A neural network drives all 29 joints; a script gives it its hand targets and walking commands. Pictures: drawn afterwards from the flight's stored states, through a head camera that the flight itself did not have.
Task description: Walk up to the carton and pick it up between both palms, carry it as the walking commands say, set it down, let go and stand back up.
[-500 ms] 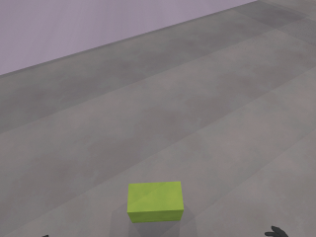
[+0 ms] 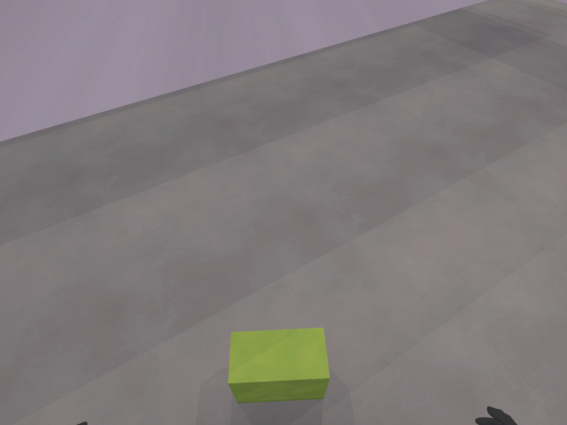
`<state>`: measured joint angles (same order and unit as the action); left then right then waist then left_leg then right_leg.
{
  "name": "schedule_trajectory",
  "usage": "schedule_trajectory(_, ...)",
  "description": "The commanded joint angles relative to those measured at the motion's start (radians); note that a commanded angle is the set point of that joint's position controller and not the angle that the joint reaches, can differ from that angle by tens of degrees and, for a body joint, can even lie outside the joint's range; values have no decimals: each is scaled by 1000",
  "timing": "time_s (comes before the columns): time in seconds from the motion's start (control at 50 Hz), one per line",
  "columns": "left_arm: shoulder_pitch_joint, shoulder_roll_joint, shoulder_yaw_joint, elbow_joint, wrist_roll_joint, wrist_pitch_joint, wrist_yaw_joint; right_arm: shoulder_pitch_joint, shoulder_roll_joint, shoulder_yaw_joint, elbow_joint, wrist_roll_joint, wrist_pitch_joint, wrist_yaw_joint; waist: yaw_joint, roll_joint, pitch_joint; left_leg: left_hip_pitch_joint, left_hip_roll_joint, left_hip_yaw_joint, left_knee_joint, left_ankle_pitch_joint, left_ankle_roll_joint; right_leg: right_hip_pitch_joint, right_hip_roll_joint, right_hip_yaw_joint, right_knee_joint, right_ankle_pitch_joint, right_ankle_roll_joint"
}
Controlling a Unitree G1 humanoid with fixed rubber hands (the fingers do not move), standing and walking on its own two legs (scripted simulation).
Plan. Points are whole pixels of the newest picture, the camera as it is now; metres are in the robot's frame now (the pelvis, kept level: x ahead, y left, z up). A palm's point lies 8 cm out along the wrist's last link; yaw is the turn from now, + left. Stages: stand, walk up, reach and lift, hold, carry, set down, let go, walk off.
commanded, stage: walk up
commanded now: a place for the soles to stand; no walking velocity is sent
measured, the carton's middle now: (279, 366) +0.41 +0.02 -0.63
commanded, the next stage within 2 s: reach and lift in 2.00 s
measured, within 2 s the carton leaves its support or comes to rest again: neither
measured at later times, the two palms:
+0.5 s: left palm out of the picture +0.09 +0.32 -0.08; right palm out of the picture +0.09 -0.32 -0.10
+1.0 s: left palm out of the picture +0.10 +0.32 -0.07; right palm out of the picture +0.08 -0.32 -0.10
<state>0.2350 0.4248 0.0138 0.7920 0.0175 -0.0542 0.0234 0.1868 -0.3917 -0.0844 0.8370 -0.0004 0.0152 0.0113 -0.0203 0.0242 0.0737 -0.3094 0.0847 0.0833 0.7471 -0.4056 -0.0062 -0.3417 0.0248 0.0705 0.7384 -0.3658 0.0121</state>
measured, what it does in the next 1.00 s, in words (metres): stands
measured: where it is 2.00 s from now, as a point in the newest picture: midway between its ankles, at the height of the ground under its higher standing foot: outside the picture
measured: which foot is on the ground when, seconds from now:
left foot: down 0.00-1.00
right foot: down 0.00-1.00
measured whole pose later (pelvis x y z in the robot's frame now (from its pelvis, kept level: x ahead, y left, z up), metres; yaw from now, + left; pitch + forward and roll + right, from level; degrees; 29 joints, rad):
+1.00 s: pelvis -0.01 +0.00 +0.00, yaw -1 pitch -2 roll +0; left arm 0.24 0.42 0.01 0.79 0.02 -0.06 0.02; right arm 0.18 -0.39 -0.08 0.86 0.00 0.02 0.01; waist -0.02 0.03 0.08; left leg -0.30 0.08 0.09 0.74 -0.39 -0.01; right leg -0.35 0.03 0.09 0.75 -0.36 0.00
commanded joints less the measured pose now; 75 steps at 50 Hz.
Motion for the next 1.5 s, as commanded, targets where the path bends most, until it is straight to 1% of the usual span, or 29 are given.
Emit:
schedule_trajectory(0.0, -8, 182, 48, -1, -8, -19, 9, -93, -232, -37, -35, -18, -26, 0, -7, 37, -95, 96, 135, -143, -234, 78, 131, -70, -32, 66, -41, 279, -78)
schedule_trajectory(0.06, 14, 205, 54, 3, -8, -17, 13, -125, -245, -39, -38, -14, -19, 1, 1, 42, -89, 58, 129, -113, -202, 47, 127, -44, -37, 78, -51, 270, -89)
schedule_trajectory(0.16, -16, 228, 53, -3, 3, -26, 10, -97, -208, -29, -36, -11, -17, 4, -26, -23, -82, 86, 23, -82, -111, -1, 73, -95, -120, 276, -192, 222, -145)
schedule_trajectory(0.26, -18, 188, 46, -6, -4, -19, 9, -56, -254, -42, -19, -22, -31, 0, -21, 64, -102, 141, 143, -169, -255, 93, 134, -110, -30, 63, -17, 298, -70)
schedule_trajectory(0.32, 45, 203, 53, 6, -8, -18, 13, -90, -249, -34, -33, -11, -25, 0, -7, 53, -112, 91, 162, -138, -205, 171, 155, -16, -31, 26, -3, 320, -73)
schedule_trajectory(0.4, 41, 253, 66, 8, -1, -26, 15, -121, -207, -31, -58, 2, -14, 2, 0, -74, -108, 52, 41, -52, -50, 68, 73, -29, -120, 254, -167, 308, -147)
schedule_trajectory(0.46, -19, 248, 59, -6, 5, -26, 19, -94, -184, -29, -46, -16, -13, 3, -28, -60, -65, 72, -23, -83, -65, 5, 60, -84, -177, 383, -219, 292, -194)
schedule_trajectory(0.52, -45, 195, 44, -17, -4, -20, 12, -51, -237, -37, -18, -16, -28, 3, -42, 28, -78, 141, 90, -140, -216, 78, 101, -129, -70, 165, -100, 285, -100)
schedule_trajectory(0.56, -2, 198, 51, -6, -12, -12, 13, -79, -258, -39, -16, -20, -35, 2, -6, 58, -81, 105, 193, -212, -294, 148, 176, -65, -8, 9, 46, 260, -53)
schedule_trajectory(0.62, 62, 196, 57, 7, -11, -11, 10, -133, -257, -39, -44, -15, -30, 2, 25, 136, -52, 20, 212, -178, -286, 119, 187, -21, -13, -1, 42, 128, -60)
schedule_trajectory(0.68, 41, 220, 67, 10, 2, -18, 8, -125, -235, -34, -53, -7, -17, 2, 8, 5, -37, -9, 117, -87, -163, 37, 117, -18, -43, 89, -86, 248, -102)
schedule_trajectory(0.72, 55, 251, 73, 10, 9, -30, 11, -117, -188, -32, -57, -8, -10, 4, -7, -89, -65, 25, 2, -45, -17, 2, 60, -49, -154, 350, -223, 258, -168)
schedule_trajectory(0.76, 19, 279, 66, 1, 8, -29, 16, -106, -177, -31, -49, -11, -8, 6, -19, -92, -81, 25, -38, -83, -30, -88, 48, -58, -195, 448, -261, 184, -209)
schedule_trajectory(0.84, -59, 187, 43, -26, -3, -19, 8, -30, -248, -45, -9, -23, -33, 4, -48, 2, -59, 174, 106, -180, -250, 31, 110, -173, -58, 163, -90, 254, -86)
schedule_trajectory(0.88, -1, 179, 48, -13, -15, -16, 10, -72, -254, -42, -24, -20, -36, 2, -14, 64, -87, 145, 202, -224, -312, 136, 182, -86, 1, 24, 18, 241, -51)
schedule_trajectory(0.92, 57, 182, 47, -2, -16, -22, 12, -119, -252, -35, -30, -15, -32, 3, 21, 47, -94, 95, 172, -147, -222, 274, 170, -1, -27, 22, -13, 303, -65)
schedule_trajectory(0.96, 85, 220, 58, 22, -5, -34, 26, -125, -251, -46, -51, -22, -12, 8, 18, 62, -89, 25, 100, -80, -135, 189, 125, 37, -50, 88, -45, 350, -101)
schedule_trajectory(0.98, 114, 254, 73, 30, -4, -35, 28, -133, -238, -38, -68, -21, -6, 10, 27, -12, -103, -28, 56, -46, -41, 151, 94, 68, -99, 171, -105, 368, -133)
schedule_trajectory(1.02, 104, 303, 82, 27, 2, -39, 37, -127, -179, -35, -69, -17, 8, 14, 17, -110, -63, -82, -49, -75, 70, -67, 50, 18, -225, 483, -256, 234, -245)
schedule_trajectory(1.06, 68, 320, 82, 17, 10, -38, 43, -109, -202, -43, -66, -26, 14, 18, 17, -117, -27, -126, -49, -116, 87, -189, 47, 15, -265, 555, -312, 161, -262)
schedule_trajectory(1.1, 35, 306, 80, 1, 6, -36, 44, -54, -207, -54, -47, -33, 6, 24, -16, -113, -36, -46, -31, -117, -12, -81, 56, -23, -248, 480, -270, 174, -235)
schedule_trajectory(1.16, -41, 204, 46, -35, -8, -29, 33, -5, -241, -56, -21, -34, -12, 18, -63, 28, -85, 168, 79, -199, -242, 51, 109, -148, -82, 194, -92, 237, -107)
schedule_trajectory(1.18, -13, 180, 44, -22, -18, -28, 33, -29, -277, -60, -24, -37, -20, 15, -44, 71, -84, 149, 164, -270, -325, 125, 171, -119, 5, 34, 49, 250, -54)
schedule_trajectory(1.24, 87, 200, 61, 14, -12, -16, 31, -123, -259, -57, -62, -28, -12, 18, 18, 114, -6, -8, 244, -258, -358, 37, 245, -60, 21, -58, 102, -107, -53)
schedule_trajectory(1.28, 138, 185, 55, 26, -14, -24, 30, -158, -254, -41, -56, -29, -1, 17, 45, 134, 30, -44, 157, -174, -290, -16, 176, -21, 7, -50, -75, -57, -63)
schedule_trajectory(1.32, 146, 201, 65, 32, -1, -29, 29, -124, -243, -41, -66, -29, 4, 19, 20, 85, -41, 8, 100, -108, -199, 40, 127, 34, 1, -15, -105, 191, -73)
schedule_trajectory(1.36, 107, 235, 77, 22, 3, -37, 36, -92, -218, -34, -69, -27, 1, 19, 6, 36, -105, -10, 57, -86, -117, 120, 96, 96, -69, 108, -103, 355, -107)
schedule_trajectory(1.42, 91, 275, 77, 8, 12, -44, 41, -82, -190, -42, -63, -25, 6, 21, -6, -48, -84, 8, -16, -96, -24, -4, 59, -9, -199, 391, -181, 268, -224)
schedule_trajectory(1.48, 12, 234, 58, -6, 6, -34, 40, -52, -219, -47, -33, -29, -2, 23, -43, -3, -46, 117, 38, -153, -186, -2, 89, -135, -122, 258, -150, 197, -151)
